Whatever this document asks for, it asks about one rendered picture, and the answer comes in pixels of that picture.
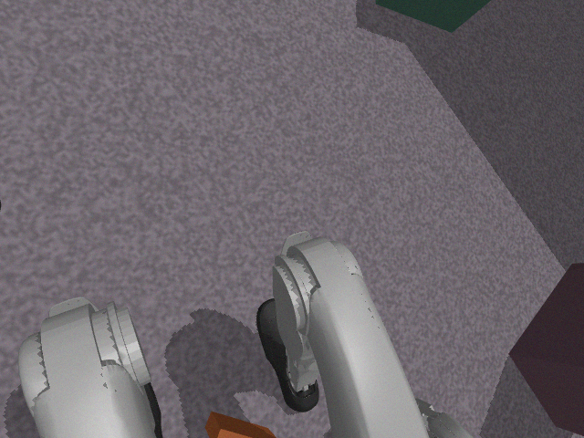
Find left robot foot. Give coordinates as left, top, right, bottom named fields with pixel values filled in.
left=144, top=383, right=162, bottom=438

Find right robot foot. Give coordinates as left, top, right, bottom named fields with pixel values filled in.
left=256, top=298, right=319, bottom=412

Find right robot hand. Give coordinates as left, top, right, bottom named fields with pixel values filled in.
left=415, top=398, right=474, bottom=438

